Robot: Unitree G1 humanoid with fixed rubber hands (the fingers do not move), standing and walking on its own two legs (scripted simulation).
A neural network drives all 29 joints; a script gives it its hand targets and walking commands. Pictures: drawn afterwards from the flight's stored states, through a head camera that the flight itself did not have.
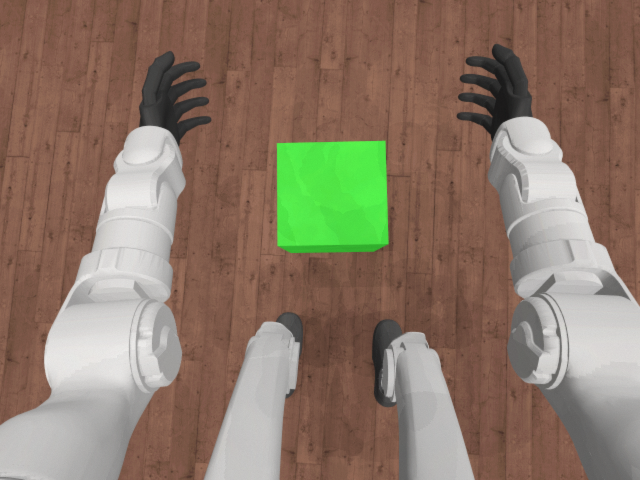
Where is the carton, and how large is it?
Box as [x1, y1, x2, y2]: [277, 141, 388, 252]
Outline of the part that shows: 385,141 277,143 277,245 290,252 373,251 387,244 388,242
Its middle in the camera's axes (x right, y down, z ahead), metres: +0.02 -0.08 +0.86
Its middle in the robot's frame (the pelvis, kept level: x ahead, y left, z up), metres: +0.49 +0.03 -0.52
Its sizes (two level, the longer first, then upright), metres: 0.210 0.200 0.250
